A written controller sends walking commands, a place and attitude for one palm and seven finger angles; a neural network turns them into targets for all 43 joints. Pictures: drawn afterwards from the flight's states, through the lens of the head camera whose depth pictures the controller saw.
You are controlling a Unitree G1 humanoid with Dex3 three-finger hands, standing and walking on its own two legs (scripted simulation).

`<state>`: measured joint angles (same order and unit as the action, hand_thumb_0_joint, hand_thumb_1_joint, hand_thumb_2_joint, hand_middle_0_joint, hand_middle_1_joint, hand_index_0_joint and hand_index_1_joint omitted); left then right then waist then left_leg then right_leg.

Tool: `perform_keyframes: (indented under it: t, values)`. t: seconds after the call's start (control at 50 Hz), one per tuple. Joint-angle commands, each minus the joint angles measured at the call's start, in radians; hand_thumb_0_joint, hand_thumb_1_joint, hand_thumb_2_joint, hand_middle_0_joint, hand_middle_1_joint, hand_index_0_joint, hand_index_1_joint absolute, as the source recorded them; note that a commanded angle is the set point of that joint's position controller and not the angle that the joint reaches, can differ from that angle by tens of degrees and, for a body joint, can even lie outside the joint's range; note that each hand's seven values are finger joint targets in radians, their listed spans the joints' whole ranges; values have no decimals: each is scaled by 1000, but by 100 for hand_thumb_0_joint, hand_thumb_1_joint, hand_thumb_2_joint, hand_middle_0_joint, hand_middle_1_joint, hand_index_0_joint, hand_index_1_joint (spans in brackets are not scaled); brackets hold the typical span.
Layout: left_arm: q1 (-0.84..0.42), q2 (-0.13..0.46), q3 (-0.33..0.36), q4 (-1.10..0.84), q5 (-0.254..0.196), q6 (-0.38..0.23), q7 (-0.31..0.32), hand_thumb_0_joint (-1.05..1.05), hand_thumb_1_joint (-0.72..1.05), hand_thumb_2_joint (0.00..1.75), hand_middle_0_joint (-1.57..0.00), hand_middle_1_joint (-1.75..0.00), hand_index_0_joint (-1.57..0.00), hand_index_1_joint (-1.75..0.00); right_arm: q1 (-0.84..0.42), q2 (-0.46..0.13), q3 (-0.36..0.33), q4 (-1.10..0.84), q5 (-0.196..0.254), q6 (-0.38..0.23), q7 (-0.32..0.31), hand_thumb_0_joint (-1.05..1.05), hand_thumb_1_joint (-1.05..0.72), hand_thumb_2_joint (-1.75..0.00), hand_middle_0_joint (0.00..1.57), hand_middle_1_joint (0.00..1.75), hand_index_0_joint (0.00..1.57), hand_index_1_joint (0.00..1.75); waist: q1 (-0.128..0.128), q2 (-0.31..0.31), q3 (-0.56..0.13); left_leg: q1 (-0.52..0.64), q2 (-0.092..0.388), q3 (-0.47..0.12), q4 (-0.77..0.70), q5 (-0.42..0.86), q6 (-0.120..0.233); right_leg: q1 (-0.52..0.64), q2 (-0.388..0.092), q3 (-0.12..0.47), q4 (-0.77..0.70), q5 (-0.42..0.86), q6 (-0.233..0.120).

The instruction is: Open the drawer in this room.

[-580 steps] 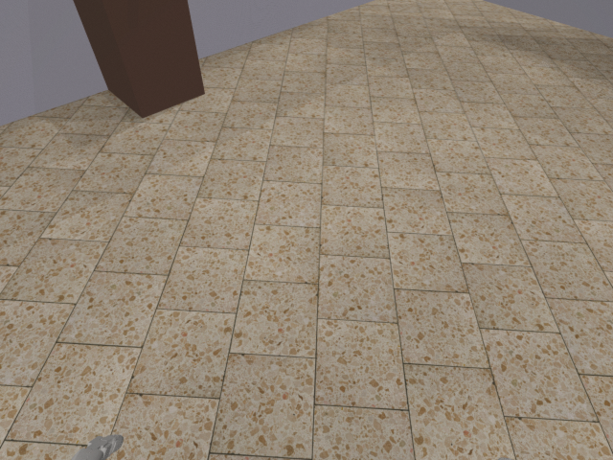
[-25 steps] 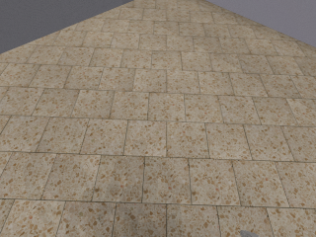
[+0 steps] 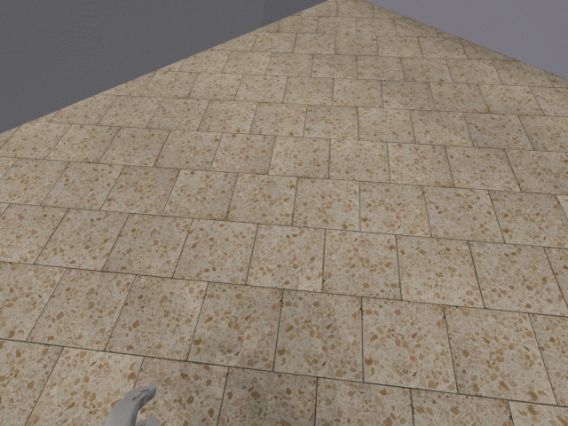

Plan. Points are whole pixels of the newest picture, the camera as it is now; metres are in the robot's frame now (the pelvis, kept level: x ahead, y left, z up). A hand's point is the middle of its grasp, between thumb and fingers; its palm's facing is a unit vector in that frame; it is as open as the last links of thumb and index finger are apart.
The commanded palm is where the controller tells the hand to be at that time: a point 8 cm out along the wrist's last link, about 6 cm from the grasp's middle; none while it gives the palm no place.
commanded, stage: turn or walk to find it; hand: left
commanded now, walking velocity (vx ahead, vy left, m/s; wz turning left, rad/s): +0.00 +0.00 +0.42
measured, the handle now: out of the picture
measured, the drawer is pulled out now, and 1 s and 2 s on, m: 0.00 0.00 0.00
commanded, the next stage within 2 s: none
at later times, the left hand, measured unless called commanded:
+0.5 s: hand out of the picture -0.07 +0.22 -0.18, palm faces +0.31 -0.92 -0.24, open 7.4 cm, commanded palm none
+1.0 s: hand out of the picture -0.05 +0.24 -0.15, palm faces +0.42 -0.87 -0.25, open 7.4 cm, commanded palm none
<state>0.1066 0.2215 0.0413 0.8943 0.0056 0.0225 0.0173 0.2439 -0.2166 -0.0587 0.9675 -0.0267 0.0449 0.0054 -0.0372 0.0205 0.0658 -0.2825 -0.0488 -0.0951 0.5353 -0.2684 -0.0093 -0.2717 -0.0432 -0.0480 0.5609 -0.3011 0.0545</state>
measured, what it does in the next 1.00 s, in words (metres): steps on the spot, turning left: left foot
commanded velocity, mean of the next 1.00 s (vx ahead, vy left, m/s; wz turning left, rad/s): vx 0.00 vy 0.00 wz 0.42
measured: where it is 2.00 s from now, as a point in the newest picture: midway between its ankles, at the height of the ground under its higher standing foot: outside the picture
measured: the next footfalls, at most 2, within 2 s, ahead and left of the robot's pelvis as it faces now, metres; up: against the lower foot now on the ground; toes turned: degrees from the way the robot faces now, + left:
left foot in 0.50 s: -0.04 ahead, +0.13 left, +0.00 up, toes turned +20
right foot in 1.10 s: +0.01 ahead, -0.10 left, +0.00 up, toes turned +25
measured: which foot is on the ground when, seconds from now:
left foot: down 0.00-0.00, up 0.02-0.48, down 0.50-1.00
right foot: down 0.00-0.50, up 0.52-1.00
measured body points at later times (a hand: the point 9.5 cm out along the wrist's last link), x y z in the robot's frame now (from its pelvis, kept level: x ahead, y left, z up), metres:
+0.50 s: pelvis -0.04 +0.01 +0.00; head -0.01 +0.03 +0.44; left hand -0.09 +0.26 -0.16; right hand +0.12 -0.22 -0.14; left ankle -0.08 +0.12 -0.73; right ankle -0.01 -0.11 -0.73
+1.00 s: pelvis -0.06 +0.01 +0.01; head -0.03 +0.03 +0.46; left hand -0.07 +0.29 -0.13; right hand +0.07 -0.19 -0.14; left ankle -0.07 +0.11 -0.73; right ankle -0.02 -0.13 -0.69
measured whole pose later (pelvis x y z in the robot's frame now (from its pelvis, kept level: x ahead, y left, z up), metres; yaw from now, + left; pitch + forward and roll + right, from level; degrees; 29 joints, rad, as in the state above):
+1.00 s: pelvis -0.06 +0.01 +0.01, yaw +25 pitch +1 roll -1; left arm 0.13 0.22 0.05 0.94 0.01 0.05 0.02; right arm 0.24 -0.19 -0.05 0.97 -0.03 0.04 0.00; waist -0.04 0.01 0.06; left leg -0.28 -0.06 -0.07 0.44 -0.17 0.04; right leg -0.37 -0.05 -0.02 0.82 -0.43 0.08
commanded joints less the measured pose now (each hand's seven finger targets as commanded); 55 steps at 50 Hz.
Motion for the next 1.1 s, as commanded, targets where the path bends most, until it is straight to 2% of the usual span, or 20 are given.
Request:
perform_keyframes:
  t: [0.0, 0.02, 0.1, 0.22, 0.36, 0.4, 0.44, 0.46, 0.48, 0.5, 0.52, 0.54, 0.62, 0.7, 0.88, 0.96, 1.02, 1.04, 1.06, 1.08]
  values:
    - [188, 255, 53, -27, 15, -37, 21, 0, 90, 90, -20, -30, -20, -30, -34, -108, -37, -114, 14, -21, -12, 0, -90, -90, 20, 30, 20, 30, 91, -274, -180, -263, 2, 17, 430, -357, -21, 273, -463, 354, -226, 518, -197]
    - [136, 206, 49, -37, 11, -36, 23, 0, 90, 90, -20, -30, -20, -30, -25, -115, -41, -92, 8, -7, -12, 0, -90, -90, 20, 30, 20, 30, 65, -195, -141, -263, 26, -19, 563, -297, -22, 209, -408, 267, -233, 480, -213]
    - [37, 123, 25, -57, 8, -39, 18, 0, 90, 90, -20, -30, -20, -30, 35, -96, -41, -29, 5, 13, 6, 0, -90, -90, 20, 30, 20, 30, 8, -173, -47, -267, 63, 34, 697, -116, -49, 124, -262, 56, -224, 447, -142]
    - [121, 143, 34, -22, 16, -39, 20, 0, 90, 90, -20, -30, -20, -30, -17, -90, -34, -30, 5, 20, 8, 0, -90, -90, 20, 30, 20, 30, 43, -188, -34, -260, 92, 75, 602, -112, -73, 153, -292, 21, -246, 364, -169]
    - [184, 191, 51, 19, 27, -28, 16, 0, 90, 90, -20, -30, -20, -30, -113, -69, -13, -64, 17, 2, 8, 0, -90, -90, 20, 30, 20, 30, 87, -219, -68, -140, 85, 155, 289, -199, -51, 189, -332, 0, -182, 472, -202]
    - [175, 201, 56, 27, 28, -25, 14, 0, 90, 90, -20, -30, -20, -30, -96, -69, -11, -67, 19, -6, 6, 0, -90, -90, 20, 30, 20, 30, 75, -231, -87, -78, 79, 175, 181, -176, -41, 184, -335, -11, -148, 476, -190]
    - [144, 200, 58, 28, 20, -18, 12, 0, 90, 90, -20, -30, -20, -30, -37, -86, -13, -54, 17, -16, 5, 0, -90, -90, 20, 30, 20, 30, 31, -189, -105, 65, 77, 187, -4, -14, -30, 103, -311, -69, -70, 371, -130]
    - [142, 180, 53, 23, 11, -10, 10, 0, 90, 90, -20, -30, -20, -30, 1, -123, -20, -45, 16, -25, 7, 0, -90, -90, 20, 30, 20, 30, 6, -82, -132, 184, 111, 138, -126, 107, -15, 17, -273, -107, 43, 268, -81]
    - [154, 118, 43, 1, 3, -3, 6, 0, 90, 90, -20, -30, -20, -30, 27, -223, -41, -50, 8, -33, 4, 0, -90, -90, 20, 30, 20, 30, -7, 211, -137, 288, 330, -167, -208, 285, 57, -202, -139, -152, 251, -92, -7]
    - [104, 80, 25, -33, 9, 8, 9, 0, 90, 90, -20, -30, -20, -30, 65, -286, -55, -43, 7, -26, -5, 0, -90, -90, 20, 30, 20, 30, -33, 308, -110, 227, 459, -288, -245, 483, 152, -274, -76, -82, 408, -356, 15]
    - [93, 108, 33, -32, 11, 15, 8, 0, 90, 90, -20, -30, -20, -30, 43, -274, -49, -44, 3, -20, -7, 0, -90, -90, 20, 30, 20, 30, -22, 199, -90, 151, 467, -227, -240, 373, 194, -241, -93, -20, 492, -316, -2]
    - [77, 99, 36, -12, 16, 25, 10, 0, 90, 90, -20, -30, -20, -30, -3, -235, -39, -50, 2, -26, -17, 0, -90, -90, 20, 30, 20, 30, -10, 264, -67, 103, 391, -210, -272, 286, 162, -257, -93, 20, 518, -255, 1]
    - [133, 117, 45, 37, 18, 18, -9, 0, 90, 90, -20, -30, -20, -30, -95, -184, -19, -82, 9, -35, -25, 0, -90, -90, 20, 30, 20, 30, 41, 124, -47, 129, 275, -95, -265, 253, 115, -285, -70, 29, 594, -55, 18]
    - [129, 114, 43, 32, 17, 14, -5, 0, 90, 90, -20, -30, -20, -30, -42, -175, -23, -72, 14, -42, -25, 0, -90, -90, 20, 30, 20, 30, 29, 89, -99, 201, 267, -104, -250, 342, 135, -286, -64, 40, 563, -33, 38]
    - [21, 84, 31, -24, 8, 9, 5, 0, 90, 90, -20, -30, -20, -30, 30, -175, -38, -52, 2, -35, -24, 0, -90, -90, 20, 30, 20, 30, -7, 121, -106, 209, 288, -251, -213, 395, 198, -235, -31, 48, 352, -148, 32]
    - [52, 66, 27, -24, 1, 5, 9, 0, 90, 90, -20, -30, -20, -30, 2, -178, -44, -60, -3, -26, -20, 0, -90, -90, 20, 30, 20, 30, 12, 126, -115, 102, 260, -276, -196, 357, 187, -84, 3, 31, 180, -135, 10]
    - [120, 75, 31, -8, -3, -6, 12, 0, 90, 90, -20, -30, -20, -30, -15, -166, -47, -66, 3, -23, -16, 0, -90, -90, 20, 30, 20, 30, 49, 115, -142, 13, 205, -269, -146, 317, 143, 89, 18, 15, -60, 19, -2]
    - [155, 94, 36, -3, -1, -15, 16, 0, 90, 90, -20, -30, -20, -30, -18, -148, -47, -69, 9, -23, -13, 0, -90, -90, 20, 30, 20, 30, 66, 68, -154, -65, 165, -235, -99, 232, 101, 201, -15, 29, -189, 102, -8]
    - [174, 162, 48, -3, 11, -25, 22, 0, 90, 90, -20, -30, -20, -30, 4, -93, -39, -75, 19, -23, -7, 0, -90, -90, 20, 30, 20, 30, 71, -113, -170, -230, 77, -136, 42, 31, 39, 341, -192, 195, -284, 53, -58]
    - [164, 235, 62, -14, 22, -28, 25, 0, 90, 90, -20, -30, -20, -30, -14, -60, -34, -104, 16, -23, -7, 0, -90, -90, 20, 30, 20, 30, 83, -315, -119, -344, -43, 24, 270, -263, -20, 295, -414, 404, -315, 137, -165]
